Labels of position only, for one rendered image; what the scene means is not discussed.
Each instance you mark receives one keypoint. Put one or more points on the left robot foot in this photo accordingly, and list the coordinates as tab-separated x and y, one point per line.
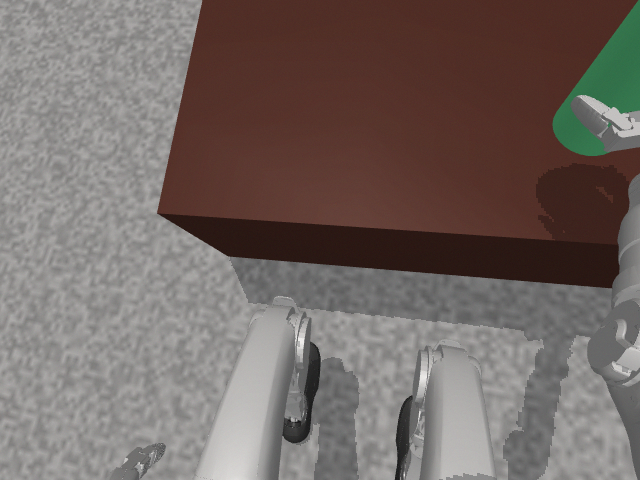
296	432

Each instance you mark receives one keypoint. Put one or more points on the bottle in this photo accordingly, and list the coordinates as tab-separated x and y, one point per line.
613	79

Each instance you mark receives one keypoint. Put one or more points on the left robot hand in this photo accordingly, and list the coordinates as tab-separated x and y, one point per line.
138	462

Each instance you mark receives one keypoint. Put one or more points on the right robot foot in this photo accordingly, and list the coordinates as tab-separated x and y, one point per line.
402	437

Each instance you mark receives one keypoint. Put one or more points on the right robot hand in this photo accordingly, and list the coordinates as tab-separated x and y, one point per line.
624	131

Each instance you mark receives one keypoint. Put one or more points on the right robot arm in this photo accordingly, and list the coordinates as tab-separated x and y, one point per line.
614	350

